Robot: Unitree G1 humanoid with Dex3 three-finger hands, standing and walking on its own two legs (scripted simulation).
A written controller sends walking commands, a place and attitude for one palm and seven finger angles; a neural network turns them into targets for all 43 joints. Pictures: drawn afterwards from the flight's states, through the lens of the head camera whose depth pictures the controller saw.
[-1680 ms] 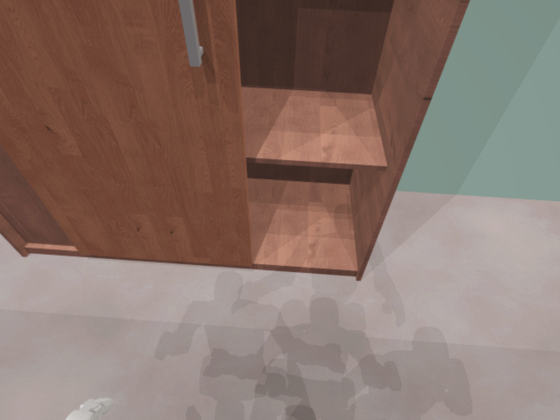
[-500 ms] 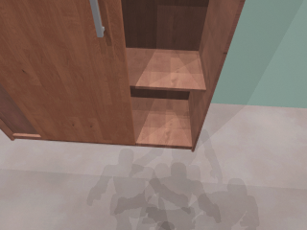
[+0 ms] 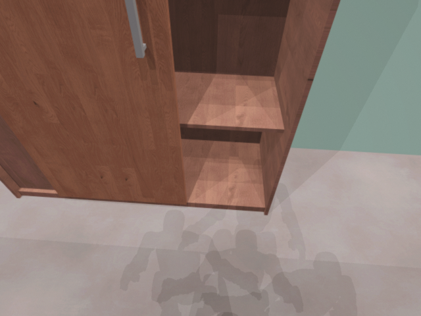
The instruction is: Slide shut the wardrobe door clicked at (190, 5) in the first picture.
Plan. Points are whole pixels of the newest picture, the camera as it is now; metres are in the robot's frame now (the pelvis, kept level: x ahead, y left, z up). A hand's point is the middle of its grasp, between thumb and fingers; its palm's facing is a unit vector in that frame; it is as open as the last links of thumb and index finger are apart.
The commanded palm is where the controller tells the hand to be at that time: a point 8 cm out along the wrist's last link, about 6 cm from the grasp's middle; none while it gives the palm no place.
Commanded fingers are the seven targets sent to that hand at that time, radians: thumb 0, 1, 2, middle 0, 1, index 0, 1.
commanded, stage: take the last steps up to it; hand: left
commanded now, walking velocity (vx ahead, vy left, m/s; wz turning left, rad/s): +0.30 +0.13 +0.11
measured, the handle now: (136, 17) +0.78 +0.26 +0.23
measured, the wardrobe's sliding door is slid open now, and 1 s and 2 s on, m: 0.44 0.44 0.44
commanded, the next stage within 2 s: come to a stop and stand still in 0.70 s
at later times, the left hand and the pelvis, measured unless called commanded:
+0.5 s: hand out of the picture +0.14 +0.28 -0.18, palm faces +0.04 -0.98 -0.17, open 7.4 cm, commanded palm none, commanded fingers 0.00 0.90 0.90 -0.20 -0.30 -0.20 -0.30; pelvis +0.13 +0.10 +0.00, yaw +0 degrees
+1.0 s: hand (117, 232) +0.36 +0.28 -0.18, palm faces +0.06 -0.97 -0.25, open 7.2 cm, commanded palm none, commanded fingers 0.00 0.90 0.90 -0.20 -0.30 -0.20 -0.30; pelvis +0.30 +0.09 -0.01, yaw +1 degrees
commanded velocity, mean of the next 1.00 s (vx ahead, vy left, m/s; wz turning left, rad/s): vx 0.11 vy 0.06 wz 0.00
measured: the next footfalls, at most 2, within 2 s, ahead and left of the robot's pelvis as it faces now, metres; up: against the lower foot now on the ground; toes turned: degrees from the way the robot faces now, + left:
left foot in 0.22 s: +0.10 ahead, +0.16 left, +0.00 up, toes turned +6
right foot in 0.78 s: +0.37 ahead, +0.02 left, +0.00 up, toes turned -7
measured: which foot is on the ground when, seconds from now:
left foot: down 0.00-0.00, up 0.02-0.20, down 0.22-0.78, up 0.80-1.00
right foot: down 0.00-0.24, up 0.26-0.76, down 0.78-1.00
